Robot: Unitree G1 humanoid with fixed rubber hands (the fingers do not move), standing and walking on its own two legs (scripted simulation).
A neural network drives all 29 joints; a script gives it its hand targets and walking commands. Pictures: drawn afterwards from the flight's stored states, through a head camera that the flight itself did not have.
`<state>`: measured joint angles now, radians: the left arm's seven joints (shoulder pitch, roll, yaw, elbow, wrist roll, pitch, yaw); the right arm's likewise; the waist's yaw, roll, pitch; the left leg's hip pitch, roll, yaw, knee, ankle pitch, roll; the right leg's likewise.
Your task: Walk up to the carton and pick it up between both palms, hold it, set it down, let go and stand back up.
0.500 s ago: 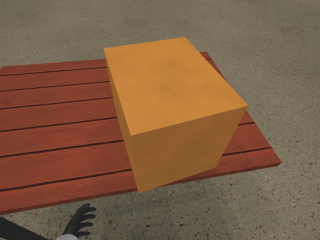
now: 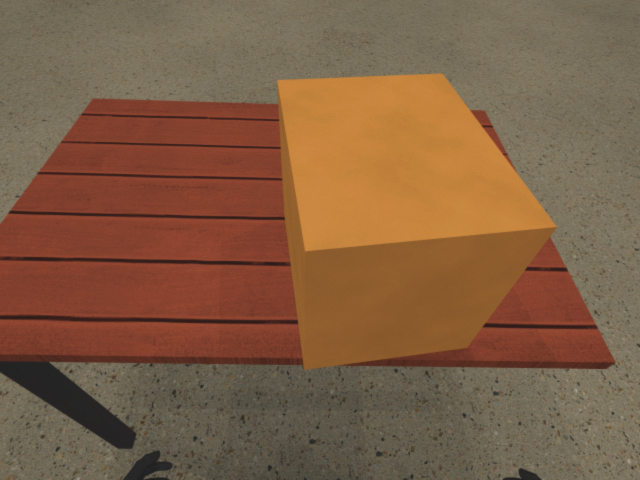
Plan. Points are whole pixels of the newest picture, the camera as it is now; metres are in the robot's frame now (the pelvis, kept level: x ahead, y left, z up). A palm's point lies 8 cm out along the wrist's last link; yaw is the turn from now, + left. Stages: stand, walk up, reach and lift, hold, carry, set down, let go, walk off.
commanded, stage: walk up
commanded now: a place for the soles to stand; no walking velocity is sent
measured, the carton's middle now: (374, 218) +0.45 -0.05 +0.07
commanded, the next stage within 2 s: reach and lift in 1.88 s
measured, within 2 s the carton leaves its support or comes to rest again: neither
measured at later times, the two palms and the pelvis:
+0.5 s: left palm out of the picture +0.07 +0.25 -0.12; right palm out of the picture +0.10 -0.28 -0.09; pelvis +0.00 -0.02 -0.01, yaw +5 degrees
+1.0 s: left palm out of the picture +0.05 +0.26 -0.11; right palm out of the picture +0.13 -0.27 -0.09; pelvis +0.00 -0.02 +0.00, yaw +7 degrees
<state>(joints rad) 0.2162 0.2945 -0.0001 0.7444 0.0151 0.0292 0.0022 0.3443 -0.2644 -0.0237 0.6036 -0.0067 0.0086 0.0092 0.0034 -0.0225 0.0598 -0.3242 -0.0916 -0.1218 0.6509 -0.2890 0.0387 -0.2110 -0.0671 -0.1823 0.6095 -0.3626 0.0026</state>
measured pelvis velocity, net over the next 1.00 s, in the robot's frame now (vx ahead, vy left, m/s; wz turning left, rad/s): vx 0.00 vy -0.02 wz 0.12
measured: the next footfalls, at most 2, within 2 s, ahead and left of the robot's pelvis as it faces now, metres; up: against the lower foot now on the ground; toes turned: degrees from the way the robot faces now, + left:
none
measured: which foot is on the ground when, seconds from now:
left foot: down 0.00-1.00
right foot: down 0.00-1.00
